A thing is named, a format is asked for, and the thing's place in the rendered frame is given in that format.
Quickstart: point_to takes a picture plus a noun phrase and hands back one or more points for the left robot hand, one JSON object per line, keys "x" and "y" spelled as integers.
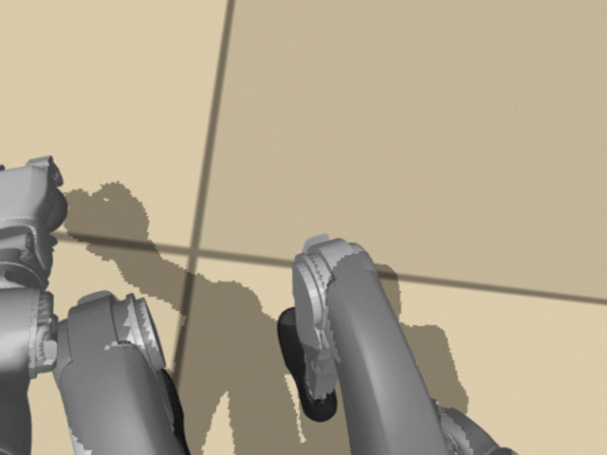
{"x": 30, "y": 192}

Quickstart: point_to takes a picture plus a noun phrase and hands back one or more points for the right robot hand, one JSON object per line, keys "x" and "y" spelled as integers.
{"x": 463, "y": 436}

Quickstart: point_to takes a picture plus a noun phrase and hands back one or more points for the left robot arm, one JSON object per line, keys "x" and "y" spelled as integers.
{"x": 28, "y": 327}

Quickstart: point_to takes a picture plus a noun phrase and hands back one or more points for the right robot foot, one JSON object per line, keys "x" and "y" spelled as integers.
{"x": 293, "y": 353}

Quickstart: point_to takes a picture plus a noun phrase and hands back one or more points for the left robot foot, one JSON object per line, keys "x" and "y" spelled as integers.
{"x": 177, "y": 412}

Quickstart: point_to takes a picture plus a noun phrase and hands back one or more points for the ball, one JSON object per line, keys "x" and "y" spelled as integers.
{"x": 59, "y": 212}

